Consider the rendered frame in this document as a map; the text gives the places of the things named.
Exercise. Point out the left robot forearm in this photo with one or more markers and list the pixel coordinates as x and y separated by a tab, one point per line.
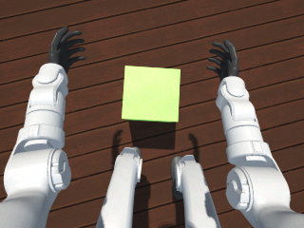
44	122

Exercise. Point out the robot right shin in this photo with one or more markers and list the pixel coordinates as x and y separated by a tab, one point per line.
188	158

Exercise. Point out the right robot upper arm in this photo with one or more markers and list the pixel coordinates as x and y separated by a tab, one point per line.
262	195

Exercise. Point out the left robot upper arm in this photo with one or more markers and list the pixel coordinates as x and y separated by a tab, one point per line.
33	180

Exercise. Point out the right robot forearm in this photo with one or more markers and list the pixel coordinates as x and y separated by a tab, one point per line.
244	140

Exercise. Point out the carton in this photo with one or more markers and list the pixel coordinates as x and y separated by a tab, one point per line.
151	94

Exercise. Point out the robot right foot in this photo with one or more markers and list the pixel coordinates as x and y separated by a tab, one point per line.
177	194

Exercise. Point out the right robot hand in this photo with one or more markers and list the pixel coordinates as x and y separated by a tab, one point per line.
229	65

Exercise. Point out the left robot hand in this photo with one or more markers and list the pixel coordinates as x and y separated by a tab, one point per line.
59	52

